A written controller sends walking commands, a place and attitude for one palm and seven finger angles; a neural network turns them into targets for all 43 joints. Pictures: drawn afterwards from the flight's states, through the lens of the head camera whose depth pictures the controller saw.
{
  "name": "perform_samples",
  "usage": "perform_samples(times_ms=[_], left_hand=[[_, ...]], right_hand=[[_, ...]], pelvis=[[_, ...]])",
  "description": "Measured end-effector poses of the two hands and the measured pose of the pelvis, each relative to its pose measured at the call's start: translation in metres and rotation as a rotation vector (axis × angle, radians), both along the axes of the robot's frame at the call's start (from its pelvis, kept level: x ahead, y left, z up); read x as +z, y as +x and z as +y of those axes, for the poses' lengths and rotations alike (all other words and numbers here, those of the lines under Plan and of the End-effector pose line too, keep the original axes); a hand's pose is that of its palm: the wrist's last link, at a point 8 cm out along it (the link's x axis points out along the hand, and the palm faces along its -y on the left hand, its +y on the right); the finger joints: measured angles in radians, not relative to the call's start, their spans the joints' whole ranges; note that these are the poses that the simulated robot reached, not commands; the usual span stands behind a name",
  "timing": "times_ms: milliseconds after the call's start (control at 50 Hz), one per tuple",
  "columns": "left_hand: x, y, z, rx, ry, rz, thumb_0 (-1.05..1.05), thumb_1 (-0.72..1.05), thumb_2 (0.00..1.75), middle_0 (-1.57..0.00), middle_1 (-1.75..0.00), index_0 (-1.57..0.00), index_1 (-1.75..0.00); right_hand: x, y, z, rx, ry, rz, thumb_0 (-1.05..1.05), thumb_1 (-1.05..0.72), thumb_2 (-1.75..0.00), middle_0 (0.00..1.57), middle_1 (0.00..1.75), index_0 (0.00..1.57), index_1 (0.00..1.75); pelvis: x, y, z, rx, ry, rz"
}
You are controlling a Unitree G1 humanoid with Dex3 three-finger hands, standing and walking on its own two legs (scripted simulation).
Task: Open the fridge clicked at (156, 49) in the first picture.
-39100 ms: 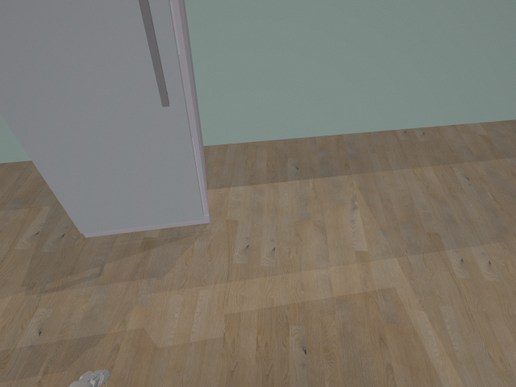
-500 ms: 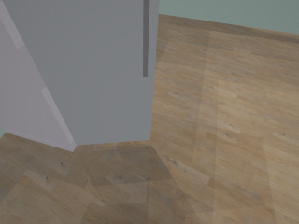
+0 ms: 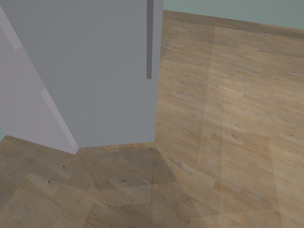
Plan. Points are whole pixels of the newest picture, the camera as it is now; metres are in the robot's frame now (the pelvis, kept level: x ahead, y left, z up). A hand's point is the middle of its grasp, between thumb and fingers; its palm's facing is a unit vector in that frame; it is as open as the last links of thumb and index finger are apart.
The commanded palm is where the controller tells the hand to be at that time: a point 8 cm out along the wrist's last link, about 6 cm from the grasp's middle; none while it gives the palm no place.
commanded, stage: look to check the result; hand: right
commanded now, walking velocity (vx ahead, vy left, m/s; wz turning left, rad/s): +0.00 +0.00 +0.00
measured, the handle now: (149, 28) +0.74 +0.07 +0.16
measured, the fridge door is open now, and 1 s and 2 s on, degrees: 68 68 68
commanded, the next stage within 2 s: stand and wait in 0.22 s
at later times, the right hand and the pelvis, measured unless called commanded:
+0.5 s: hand out of the picture +0.02 -0.16 -0.18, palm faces +0.02 +0.98 -0.18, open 7.4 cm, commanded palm none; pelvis +0.01 +0.01 +0.00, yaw +0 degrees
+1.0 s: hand out of the picture +0.01 -0.15 -0.18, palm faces +0.03 +0.98 -0.17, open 7.4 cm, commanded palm none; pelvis +0.01 +0.01 +0.00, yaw +0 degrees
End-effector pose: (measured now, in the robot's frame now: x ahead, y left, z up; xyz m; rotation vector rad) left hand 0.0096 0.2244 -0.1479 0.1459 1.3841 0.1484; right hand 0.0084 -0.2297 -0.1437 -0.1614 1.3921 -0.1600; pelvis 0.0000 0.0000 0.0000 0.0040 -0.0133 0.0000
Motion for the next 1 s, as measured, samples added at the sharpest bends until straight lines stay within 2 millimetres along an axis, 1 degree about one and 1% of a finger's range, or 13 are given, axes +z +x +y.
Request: perform_samples(times_ms=[240,540,780,1000], left_hand=[[0.0,-0.001,0.0,0.009,-0.003,0.019,0.01,0.91,0.9,-0.2,-0.3,-0.2,-0.3],[-0.001,-0.006,-0.001,0.018,-0.015,0.044,0.01,0.91,0.9,-0.2,-0.3,-0.2,-0.3],[0.0,-0.005,0.001,0.02,-0.011,0.047,0.01,0.91,0.9,-0.2,-0.3,-0.2,-0.3],[0.0,-0.005,0.002,0.023,-0.009,0.044,0.01,0.91,0.9,-0.2,-0.3,-0.2,-0.3]], right_hand=[[-0.002,0.005,0.013,-0.002,0.021,0.005,0.01,-0.91,-0.9,0.2,0.3,0.2,0.3],[-0.003,0.003,0.021,-0.01,0.026,0.018,0.01,-0.91,-0.9,0.2,0.3,0.2,0.3],[-0.004,0.0,0.027,-0.017,0.036,0.026,0.01,-0.91,-0.9,0.2,0.3,0.2,0.3],[-0.004,-0.001,0.028,-0.018,0.036,0.029,0.01,-0.9,-0.9,0.2,0.3,0.2,0.3]], pelvis=[[0.0,0.007,0.004,0.002,-0.002,-0.003],[0.001,0.013,0.009,0.001,-0.003,-0.002],[0.001,0.014,0.012,0.0,-0.002,-0.006],[0.001,0.014,0.012,0.002,-0.002,-0.007]])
